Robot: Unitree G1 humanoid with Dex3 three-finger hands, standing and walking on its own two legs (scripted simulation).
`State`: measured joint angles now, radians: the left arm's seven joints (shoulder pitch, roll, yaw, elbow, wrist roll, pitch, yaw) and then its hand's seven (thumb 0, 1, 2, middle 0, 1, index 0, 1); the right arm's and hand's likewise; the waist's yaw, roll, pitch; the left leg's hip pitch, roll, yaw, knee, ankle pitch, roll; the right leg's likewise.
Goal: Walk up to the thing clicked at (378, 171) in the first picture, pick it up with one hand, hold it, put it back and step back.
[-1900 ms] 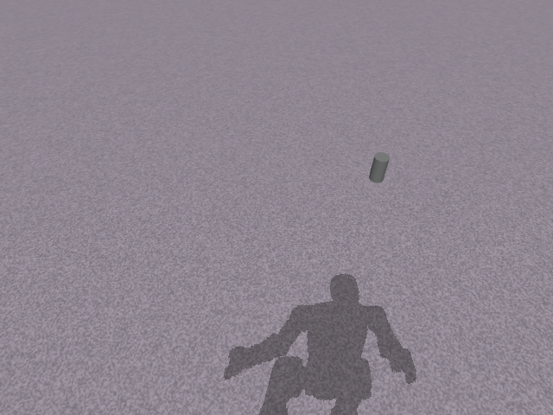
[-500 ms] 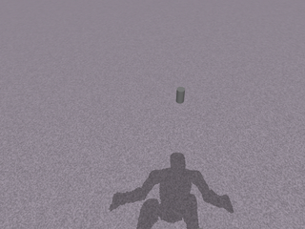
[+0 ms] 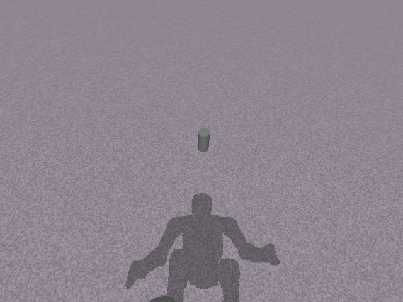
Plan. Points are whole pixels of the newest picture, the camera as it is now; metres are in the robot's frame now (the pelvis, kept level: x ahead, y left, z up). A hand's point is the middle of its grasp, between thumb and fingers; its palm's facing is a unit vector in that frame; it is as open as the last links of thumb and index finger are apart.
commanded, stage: walk up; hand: left
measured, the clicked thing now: (203, 140) +1.17 +0.05 -0.68
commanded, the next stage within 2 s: none
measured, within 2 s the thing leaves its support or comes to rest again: neither
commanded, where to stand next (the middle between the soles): +0.79 -0.10 m, yaw -9 degrees
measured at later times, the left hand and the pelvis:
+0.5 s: hand (142, 192) +0.40 +0.20 -0.11, palm faces -0.22 -0.89 -0.40, open 7.4 cm; pelvis +0.23 -0.04 +0.00, yaw -8 degrees
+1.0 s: hand (137, 172) +0.50 +0.25 -0.15, palm faces -0.17 -0.92 -0.36, open 7.4 cm; pelvis +0.43 -0.03 +0.00, yaw -9 degrees
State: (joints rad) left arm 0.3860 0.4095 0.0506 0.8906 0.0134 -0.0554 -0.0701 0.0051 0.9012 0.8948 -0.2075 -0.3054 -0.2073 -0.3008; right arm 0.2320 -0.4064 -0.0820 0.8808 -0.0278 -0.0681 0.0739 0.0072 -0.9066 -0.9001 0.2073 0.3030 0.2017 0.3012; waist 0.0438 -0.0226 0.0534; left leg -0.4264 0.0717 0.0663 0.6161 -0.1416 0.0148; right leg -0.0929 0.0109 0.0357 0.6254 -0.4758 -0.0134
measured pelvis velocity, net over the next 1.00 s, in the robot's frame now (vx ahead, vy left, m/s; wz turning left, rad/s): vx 0.43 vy -0.03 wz -0.16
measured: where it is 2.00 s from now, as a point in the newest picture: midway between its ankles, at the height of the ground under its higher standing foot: (221, 205)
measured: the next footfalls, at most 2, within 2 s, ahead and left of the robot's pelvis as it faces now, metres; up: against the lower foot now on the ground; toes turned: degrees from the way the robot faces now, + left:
right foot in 0.46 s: +0.35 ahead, -0.17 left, +0.00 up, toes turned -10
left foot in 0.92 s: +0.57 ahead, +0.07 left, +0.00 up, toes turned -4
